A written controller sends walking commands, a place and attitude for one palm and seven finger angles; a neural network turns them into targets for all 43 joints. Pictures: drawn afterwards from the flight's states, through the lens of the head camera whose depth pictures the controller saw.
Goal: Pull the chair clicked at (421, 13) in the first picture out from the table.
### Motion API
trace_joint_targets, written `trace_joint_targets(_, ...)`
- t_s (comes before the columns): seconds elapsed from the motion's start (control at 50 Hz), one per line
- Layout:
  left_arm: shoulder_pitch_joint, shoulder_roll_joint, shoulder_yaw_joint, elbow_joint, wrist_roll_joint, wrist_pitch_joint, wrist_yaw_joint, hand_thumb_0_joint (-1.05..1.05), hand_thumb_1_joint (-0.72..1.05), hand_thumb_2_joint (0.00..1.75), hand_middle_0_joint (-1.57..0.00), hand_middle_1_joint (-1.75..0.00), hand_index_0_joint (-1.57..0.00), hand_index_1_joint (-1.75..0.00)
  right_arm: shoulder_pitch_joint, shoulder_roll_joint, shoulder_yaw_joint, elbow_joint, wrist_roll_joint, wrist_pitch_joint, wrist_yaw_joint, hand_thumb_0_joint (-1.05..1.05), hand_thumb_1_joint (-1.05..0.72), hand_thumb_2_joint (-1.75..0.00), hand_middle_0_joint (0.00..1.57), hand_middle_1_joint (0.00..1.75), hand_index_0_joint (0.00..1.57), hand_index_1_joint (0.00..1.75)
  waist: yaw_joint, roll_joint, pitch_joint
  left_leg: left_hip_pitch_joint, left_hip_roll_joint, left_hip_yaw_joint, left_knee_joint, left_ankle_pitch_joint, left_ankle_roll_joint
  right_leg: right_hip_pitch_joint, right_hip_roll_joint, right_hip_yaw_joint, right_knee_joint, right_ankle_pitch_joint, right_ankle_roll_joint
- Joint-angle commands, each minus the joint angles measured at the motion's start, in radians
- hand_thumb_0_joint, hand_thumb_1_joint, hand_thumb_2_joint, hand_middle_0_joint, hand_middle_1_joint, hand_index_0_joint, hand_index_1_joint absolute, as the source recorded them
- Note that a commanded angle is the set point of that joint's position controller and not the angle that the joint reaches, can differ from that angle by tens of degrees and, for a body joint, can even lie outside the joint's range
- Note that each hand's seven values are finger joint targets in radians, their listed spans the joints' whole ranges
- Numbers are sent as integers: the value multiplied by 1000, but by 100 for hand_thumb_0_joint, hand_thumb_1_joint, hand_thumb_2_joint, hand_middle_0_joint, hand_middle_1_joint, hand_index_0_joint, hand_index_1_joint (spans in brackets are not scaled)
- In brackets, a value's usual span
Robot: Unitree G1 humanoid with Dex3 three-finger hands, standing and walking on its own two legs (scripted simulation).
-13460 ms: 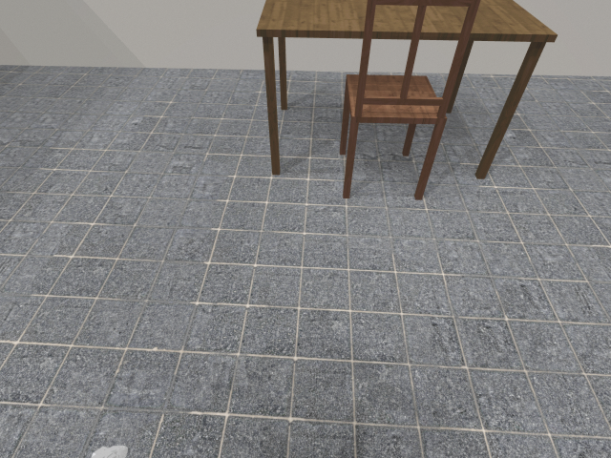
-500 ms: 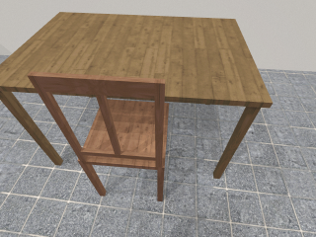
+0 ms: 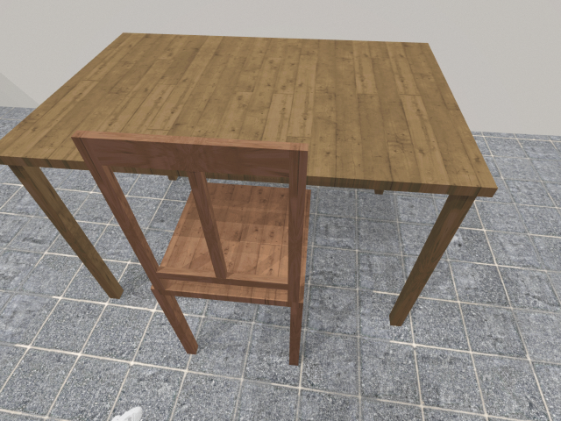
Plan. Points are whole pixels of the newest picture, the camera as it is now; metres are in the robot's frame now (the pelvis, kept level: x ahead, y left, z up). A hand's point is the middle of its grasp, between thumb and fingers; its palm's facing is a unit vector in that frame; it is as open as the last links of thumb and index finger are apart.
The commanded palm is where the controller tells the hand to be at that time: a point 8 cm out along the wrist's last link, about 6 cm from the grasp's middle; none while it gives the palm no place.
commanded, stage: raise the hand toward the chair's back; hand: left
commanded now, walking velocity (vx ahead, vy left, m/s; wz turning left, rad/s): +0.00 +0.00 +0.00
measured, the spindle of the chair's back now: (210, 230) +0.48 +0.18 -0.06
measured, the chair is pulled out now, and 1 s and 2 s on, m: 0.00 0.00 0.00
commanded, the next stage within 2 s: aim the fingers beside a spindle in 1.98 s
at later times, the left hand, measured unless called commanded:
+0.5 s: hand (162, 420) +0.14 +0.17 -0.04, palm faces +0.04 -1.00 -0.09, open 10.9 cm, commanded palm +0.13 +0.22 -0.05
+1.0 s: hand (169, 395) +0.17 +0.18 -0.06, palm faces -0.13 -0.99 -0.05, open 15.2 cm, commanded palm +0.15 +0.25 -0.04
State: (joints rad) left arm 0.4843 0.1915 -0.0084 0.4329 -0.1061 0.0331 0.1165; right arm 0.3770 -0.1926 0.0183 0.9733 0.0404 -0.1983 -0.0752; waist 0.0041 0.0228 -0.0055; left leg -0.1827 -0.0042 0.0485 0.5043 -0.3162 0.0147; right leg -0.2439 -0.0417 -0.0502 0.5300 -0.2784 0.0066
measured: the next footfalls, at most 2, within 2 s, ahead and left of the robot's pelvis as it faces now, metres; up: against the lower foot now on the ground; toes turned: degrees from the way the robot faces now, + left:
none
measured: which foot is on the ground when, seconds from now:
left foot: down 0.00-1.00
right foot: down 0.00-1.00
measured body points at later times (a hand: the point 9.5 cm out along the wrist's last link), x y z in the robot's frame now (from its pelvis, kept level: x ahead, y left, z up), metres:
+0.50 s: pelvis -0.04 -0.02 -0.11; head +0.03 +0.00 +0.34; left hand +0.13 +0.23 -0.04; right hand +0.22 -0.22 -0.15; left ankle -0.03 +0.11 -0.74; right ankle +0.00 -0.12 -0.74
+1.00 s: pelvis -0.04 +0.00 -0.09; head +0.03 +0.01 +0.35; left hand +0.18 +0.23 -0.06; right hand +0.14 -0.26 -0.16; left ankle -0.03 +0.11 -0.74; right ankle +0.00 -0.12 -0.74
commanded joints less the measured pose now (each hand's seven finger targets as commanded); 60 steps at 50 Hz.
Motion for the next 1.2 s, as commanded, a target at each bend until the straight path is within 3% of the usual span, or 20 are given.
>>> trace_joint_targets(0.0,-237,-94,-104,-461,-54,-182,-52,0,74,83,-18,-27,-18,-27,-170,-189,-49,-299,1,-185,-15,0,-90,-90,20,30,20,30,-86,-150,59,-176,14,-87,-9,24,16,-187,30,-57,-21,-51,-15)
trace_joint_targets(0.04,-171,-107,-64,-294,-39,-269,-104,0,69,81,-18,-27,-18,-27,-157,-189,-68,-352,-19,-187,7,0,-90,-90,20,30,20,30,-68,-312,69,-299,-8,-86,96,-32,7,-316,33,-64,46,-168,-14)
trace_joint_targets(0.08,33,-90,21,-211,-72,-402,-198,0,64,79,-17,-26,-17,-26,-185,-179,-90,-418,-33,-193,33,0,-90,-90,20,30,20,30,15,-356,-2,-414,-14,-63,191,-51,-11,-357,31,-53,138,-219,-23)
trace_joint_targets(0.12,199,10,162,-170,-99,-524,-313,0,60,77,-17,-25,-17,-25,-215,-185,-111,-478,-38,-171,74,0,-90,-90,20,30,20,30,89,-241,-99,-471,-36,-32,266,24,-34,-296,29,-31,245,-89,-50)
trace_joint_targets(0.16,126,71,214,-219,-99,-647,-412,0,55,75,-16,-25,-16,-25,-263,-188,-119,-536,-46,-144,99,0,-90,-90,20,30,20,30,78,-110,-161,-553,-47,-12,374,62,-39,-325,17,-13,366,42,-61)
trace_joint_targets(0.22,89,118,238,-347,-68,-644,-411,0,48,72,-16,-23,-16,-23,-281,-170,-122,-608,-35,-86,109,0,-90,-90,20,30,20,30,108,42,-235,-616,-46,8,432,56,-24,-370,15,16,458,65,-65)
trace_joint_targets(0.3,-84,106,199,-707,-108,-649,-360,0,39,68,-15,-22,-15,-22,-250,-150,-114,-673,-31,-70,91,0,-90,-90,20,30,20,30,43,147,-395,-560,-21,-20,509,99,-1,-425,31,38,492,86,-54)
trace_joint_targets(0.34,-169,118,185,-854,-128,-681,-357,0,34,66,-14,-21,-14,-21,-217,-150,-108,-656,-39,-68,71,0,-90,-90,20,30,20,30,-7,125,-437,-550,-9,-45,564,111,8,-461,38,59,493,86,-45)
trace_joint_targets(0.42,-264,50,48,-790,-140,-693,-441,0,25,62,-13,-20,-13,-20,-198,-177,-74,-593,-35,-97,41,0,-90,-90,20,30,20,30,-106,51,-309,-627,12,-91,634,35,20,-613,57,39,503,-18,-41)
trace_joint_targets(0.44,-277,70,53,-764,-138,-676,-466,0,22,61,-13,-19,-13,-19,-194,-180,-76,-582,-30,-104,36,0,-90,-90,20,30,20,30,-112,32,-306,-650,14,-96,637,-6,19,-624,55,37,494,-65,-37)
trace_joint_targets(0.48,-182,76,66,-654,-136,-593,-506,0,18,59,-13,-19,-13,-19,-193,-188,-79,-588,-17,-111,24,0,-90,-90,20,30,20,30,-97,-54,-326,-691,11,-100,624,-59,21,-599,54,34,473,-127,-27)
trace_joint_targets(0.54,-80,139,158,-568,-150,-420,-541,0,11,56,-12,-18,-12,-18,-227,-189,-81,-628,8,-84,19,0,-90,-90,20,30,20,30,-30,-67,-374,-722,-10,-80,576,-83,18,-503,37,50,430,-187,-20)
trace_joint_targets(0.62,4,197,324,-674,-202,-300,-452,0,1,52,-11,-16,-11,-16,-288,-143,-78,-680,10,-40,13,0,-90,-90,20,30,20,30,70,-75,-459,-686,-20,-66,517,-7,9,-341,28,53,418,-150,-22)
trace_joint_targets(0.64,-15,175,315,-748,-211,-315,-418,0,-1,51,-11,-16,-11,-16,-267,-129,-74,-684,9,-39,13,0,-90,-90,20,30,20,30,68,-60,-475,-663,-17,-67,507,26,8,-330,28,41,425,-103,-23)
trace_joint_targets(0.72,-61,146,288,-729,-175,-428,-316,0,-10,47,-10,-14,-10,-14,-232,-115,-75,-633,-9,-46,15,0,-90,-90,20,30,20,30,23,-48,-338,-680,0,-75,505,15,3,-442,43,13,441,-102,-29)
trace_joint_targets(0.82,-156,103,141,-616,-133,-547,-400,0,-22,42,-9,-12,-9,-12,-196,-165,-73,-604,-8,-85,18,0,-90,-90,20,30,20,30,-66,-28,-216,-723,-3,-86,527,-140,11,-600,38,26,415,-288,-31)
trace_joint_targets(0.94,-144,235,286,-673,-192,-492,-479,0,-36,36,-7,-10,-7,-10,-171,-189,-83,-619,6,-111,5,0,-90,-90,20,30,20,30,-12,41,-416,-606,-7,-85,488,-41,13,-466,41,16,417,-162,-32)
trace_joint_targets(1.02,-118,219,338,-691,-213,-466,-412,0,-45,32,-6,-9,-6,-9,-183,-165,-82,-613,0,-92,11,0,-90,-90,20,30,20,30,13,57,-391,-559,-4,-91,458,67,1,-435,55,-25,438,-45,-37)
trace_joint_targets(1.12,-160,147,232,-583,-161,-449,-406,0,-50,30,-6,-8,-6,-8,-171,-174,-72,-608,-9,-69,26,0,-90,-90,20,30,20,30,-40,48,-262,-575,3,-100,458,58,-4,-522,60,-45,438,-43,-37)
trace_joint_targets(1.18,-201,178,223,-563,-145,-433,-453,0,-50,30,-6,-8,-6,-8,-160,-192,-69,-619,-8,-68,27,0,-90,-90,20,30,20,30,-49,34,-286,-571,3,-100,452,21,-1,-524,55,-37,421,-67,-33)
